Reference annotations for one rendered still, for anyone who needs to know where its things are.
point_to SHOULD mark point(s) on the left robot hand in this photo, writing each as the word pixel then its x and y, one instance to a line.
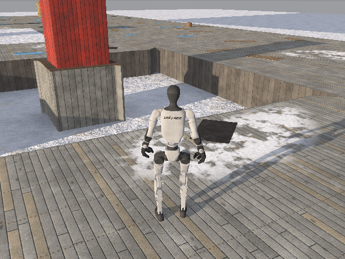
pixel 143 150

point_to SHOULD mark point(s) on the robot right forearm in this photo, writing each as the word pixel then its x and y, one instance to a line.
pixel 199 144

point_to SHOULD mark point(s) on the right robot hand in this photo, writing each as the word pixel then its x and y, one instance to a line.
pixel 201 155

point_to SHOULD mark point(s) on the robot head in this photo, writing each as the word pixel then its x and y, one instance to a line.
pixel 173 93

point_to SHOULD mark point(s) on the right robot upper arm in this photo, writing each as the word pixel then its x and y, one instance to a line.
pixel 192 123

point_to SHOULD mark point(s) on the robot right thigh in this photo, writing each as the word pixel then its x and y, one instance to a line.
pixel 184 162

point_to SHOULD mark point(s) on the robot left forearm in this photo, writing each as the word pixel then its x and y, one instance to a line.
pixel 146 140

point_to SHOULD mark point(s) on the left robot upper arm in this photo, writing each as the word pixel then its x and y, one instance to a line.
pixel 153 121

